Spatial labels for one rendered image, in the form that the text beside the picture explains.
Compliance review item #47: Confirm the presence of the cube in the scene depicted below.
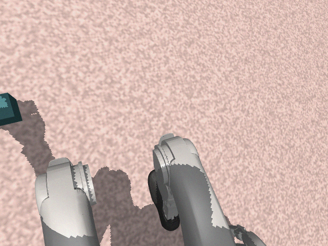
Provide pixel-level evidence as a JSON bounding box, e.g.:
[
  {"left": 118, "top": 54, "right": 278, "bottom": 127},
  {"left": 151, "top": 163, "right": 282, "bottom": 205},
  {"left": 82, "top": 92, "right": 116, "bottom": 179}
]
[{"left": 0, "top": 93, "right": 23, "bottom": 126}]

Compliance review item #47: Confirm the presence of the right robot hand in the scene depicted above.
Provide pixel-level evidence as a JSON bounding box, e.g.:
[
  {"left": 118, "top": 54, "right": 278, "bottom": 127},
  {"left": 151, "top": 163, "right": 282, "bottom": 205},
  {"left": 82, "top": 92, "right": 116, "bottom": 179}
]
[{"left": 229, "top": 224, "right": 266, "bottom": 246}]

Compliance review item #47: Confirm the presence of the right robot foot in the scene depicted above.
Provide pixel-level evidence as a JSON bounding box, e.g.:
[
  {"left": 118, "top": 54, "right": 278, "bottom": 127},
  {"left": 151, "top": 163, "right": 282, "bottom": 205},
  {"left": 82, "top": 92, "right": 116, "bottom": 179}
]
[{"left": 148, "top": 170, "right": 180, "bottom": 231}]

